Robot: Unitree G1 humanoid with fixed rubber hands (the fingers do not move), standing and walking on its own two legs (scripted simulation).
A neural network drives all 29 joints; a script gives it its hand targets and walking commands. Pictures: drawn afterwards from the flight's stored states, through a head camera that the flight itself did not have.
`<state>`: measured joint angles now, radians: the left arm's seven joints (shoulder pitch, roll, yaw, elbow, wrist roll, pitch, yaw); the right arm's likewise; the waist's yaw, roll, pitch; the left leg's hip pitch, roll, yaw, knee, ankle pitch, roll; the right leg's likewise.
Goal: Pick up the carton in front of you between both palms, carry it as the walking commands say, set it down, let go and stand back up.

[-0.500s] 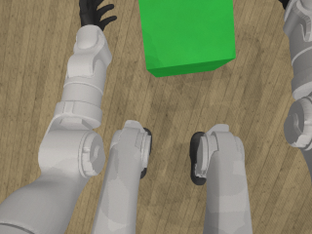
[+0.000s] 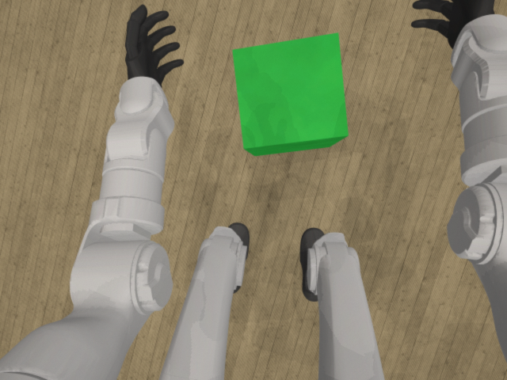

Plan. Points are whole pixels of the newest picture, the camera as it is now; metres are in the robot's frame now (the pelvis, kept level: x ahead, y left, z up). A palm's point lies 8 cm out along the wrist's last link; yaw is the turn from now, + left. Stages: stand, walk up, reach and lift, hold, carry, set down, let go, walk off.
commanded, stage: set down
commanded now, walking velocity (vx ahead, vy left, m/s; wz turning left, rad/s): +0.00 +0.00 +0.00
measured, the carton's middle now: (288, 106) +0.54 -0.02 -0.45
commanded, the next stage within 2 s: let go in 0.12 s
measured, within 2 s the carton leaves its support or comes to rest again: neither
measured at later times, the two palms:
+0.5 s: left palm (78, 119) +0.42 +0.19 +0.01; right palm out of the picture +0.44 -0.24 +0.01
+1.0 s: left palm out of the picture +0.28 +0.24 +0.12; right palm out of the picture +0.30 -0.22 +0.11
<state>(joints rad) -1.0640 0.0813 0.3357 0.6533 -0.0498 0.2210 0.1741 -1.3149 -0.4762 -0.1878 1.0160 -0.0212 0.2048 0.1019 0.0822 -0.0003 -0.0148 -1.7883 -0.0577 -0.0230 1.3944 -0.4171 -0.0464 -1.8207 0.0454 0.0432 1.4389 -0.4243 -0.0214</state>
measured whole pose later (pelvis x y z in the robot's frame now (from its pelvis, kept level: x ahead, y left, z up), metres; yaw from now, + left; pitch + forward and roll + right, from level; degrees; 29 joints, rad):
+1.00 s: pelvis +0.11 +0.02 +0.19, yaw -2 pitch +8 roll +0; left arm 0.21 0.20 0.04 0.44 -0.02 0.00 -0.06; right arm 0.11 -0.21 -0.09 0.52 -0.01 -0.01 0.04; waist 0.04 0.03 0.00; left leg -0.36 -0.03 -0.06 0.47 -0.26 0.01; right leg -0.35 0.03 0.05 0.47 -0.26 0.00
